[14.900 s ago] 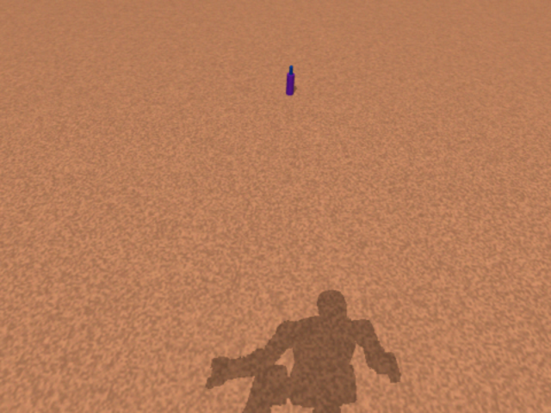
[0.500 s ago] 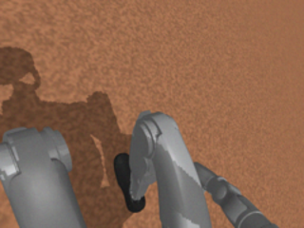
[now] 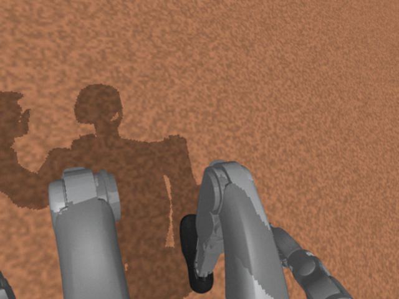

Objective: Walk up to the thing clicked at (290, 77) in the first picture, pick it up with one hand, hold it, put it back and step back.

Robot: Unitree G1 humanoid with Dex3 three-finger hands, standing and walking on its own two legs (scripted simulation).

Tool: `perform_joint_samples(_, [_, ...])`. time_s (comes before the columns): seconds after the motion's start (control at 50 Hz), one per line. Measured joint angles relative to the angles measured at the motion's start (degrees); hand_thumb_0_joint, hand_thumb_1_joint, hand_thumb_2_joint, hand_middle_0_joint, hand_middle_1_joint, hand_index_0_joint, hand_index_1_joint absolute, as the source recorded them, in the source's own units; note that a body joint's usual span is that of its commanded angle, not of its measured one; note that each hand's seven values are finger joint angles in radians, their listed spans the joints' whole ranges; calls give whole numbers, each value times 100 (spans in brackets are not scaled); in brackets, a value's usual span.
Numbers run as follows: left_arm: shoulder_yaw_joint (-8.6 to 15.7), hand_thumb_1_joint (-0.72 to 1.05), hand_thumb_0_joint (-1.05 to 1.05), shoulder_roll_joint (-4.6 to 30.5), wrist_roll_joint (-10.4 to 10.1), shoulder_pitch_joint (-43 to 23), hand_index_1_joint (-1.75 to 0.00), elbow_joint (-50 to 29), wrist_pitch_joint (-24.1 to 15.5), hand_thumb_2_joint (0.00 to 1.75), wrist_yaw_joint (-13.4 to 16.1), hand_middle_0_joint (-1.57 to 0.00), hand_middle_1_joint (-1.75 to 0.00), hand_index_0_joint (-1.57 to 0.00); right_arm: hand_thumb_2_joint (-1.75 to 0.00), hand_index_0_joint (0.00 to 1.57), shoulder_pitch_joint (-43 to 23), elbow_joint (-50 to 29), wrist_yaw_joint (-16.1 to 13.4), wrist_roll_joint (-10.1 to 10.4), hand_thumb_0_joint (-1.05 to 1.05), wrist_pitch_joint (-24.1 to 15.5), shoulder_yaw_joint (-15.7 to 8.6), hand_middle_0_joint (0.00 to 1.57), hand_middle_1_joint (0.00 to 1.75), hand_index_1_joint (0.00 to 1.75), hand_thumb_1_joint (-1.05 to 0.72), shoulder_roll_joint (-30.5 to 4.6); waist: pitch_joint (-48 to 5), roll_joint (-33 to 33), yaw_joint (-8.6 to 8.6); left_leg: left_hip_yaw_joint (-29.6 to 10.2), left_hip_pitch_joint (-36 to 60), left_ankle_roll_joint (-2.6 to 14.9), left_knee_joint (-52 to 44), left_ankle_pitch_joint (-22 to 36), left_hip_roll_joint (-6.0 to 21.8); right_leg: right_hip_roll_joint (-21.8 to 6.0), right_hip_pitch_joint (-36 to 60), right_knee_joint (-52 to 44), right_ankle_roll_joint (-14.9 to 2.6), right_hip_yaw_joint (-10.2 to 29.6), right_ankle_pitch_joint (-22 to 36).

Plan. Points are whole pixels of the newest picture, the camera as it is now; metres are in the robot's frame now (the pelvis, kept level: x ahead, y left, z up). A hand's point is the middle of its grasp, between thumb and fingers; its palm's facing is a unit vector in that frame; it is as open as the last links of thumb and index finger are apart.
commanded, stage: settle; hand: left
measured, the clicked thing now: out of the picture +0.38 +0.37 -0.11
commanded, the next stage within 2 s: lift in 1.42 s
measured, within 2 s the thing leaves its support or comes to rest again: neither
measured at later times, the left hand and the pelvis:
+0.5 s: hand out of the picture +0.39 +0.34 -0.01, palm faces +0.47 -0.88 -0.04, open 7.0 cm; pelvis +0.01 -0.02 +0.03, yaw +5 degrees
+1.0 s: hand out of the picture +0.38 +0.34 +0.03, palm faces +0.48 -0.88 -0.03, open 7.0 cm; pelvis +0.01 -0.02 +0.06, yaw +7 degrees
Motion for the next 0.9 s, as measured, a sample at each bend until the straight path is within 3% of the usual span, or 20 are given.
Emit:
perform_joint_samples(0.32, [-27, 1, 3, -588, -152, 5, -102, -468, 626, 104, -316, -90, -101, -90, -89, 20, 270, 217, -209, 495, 0, 6, -704, 21, 30, 30, -87, 163, -632, 435, 153, 469, 47, -101, -642, -2, 20, -187, -193, -238, -27, 321, -153])
perform_joint_samples(0.64, [159, 1, 3, -904, -124, -213, -101, -594, 988, 104, -527, -91, -101, -90, -89, 20, 446, 397, -375, 665, 0, -62, -1127, 20, 30, 30, -88, 120, -868, 635, 184, 688, 252, -191, -1094, -28, 78, -232, -186, -478, -138, 459, -201])
perform_joint_samples(0.9, [173, 1, 3, -1044, -42, -229, -102, -621, 1103, 104, -523, -91, -101, -90, -89, 20, 553, 468, -462, 725, 0, -162, -1273, 20, 30, 30, -88, 178, -1029, 657, 219, 832, 452, -171, -1424, 24, 97, -261, -39, -734, -158, 545, -171])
